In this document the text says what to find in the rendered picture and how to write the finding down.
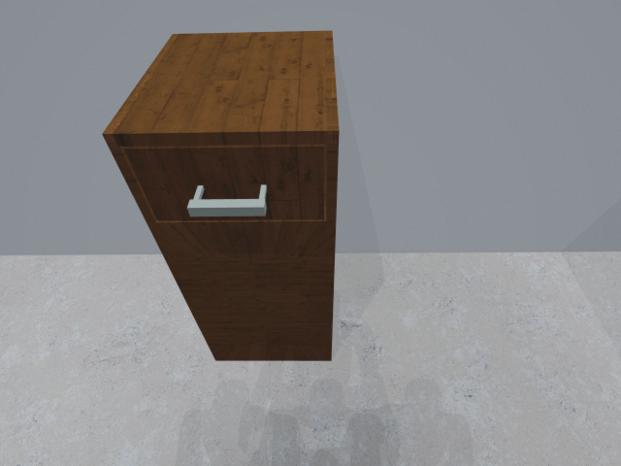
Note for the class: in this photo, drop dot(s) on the drawer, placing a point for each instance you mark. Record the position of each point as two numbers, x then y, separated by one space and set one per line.
293 173

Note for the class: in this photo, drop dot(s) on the cabinet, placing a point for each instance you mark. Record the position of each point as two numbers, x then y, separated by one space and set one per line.
259 290

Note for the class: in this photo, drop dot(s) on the handle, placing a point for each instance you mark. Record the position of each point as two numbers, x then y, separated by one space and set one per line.
227 207

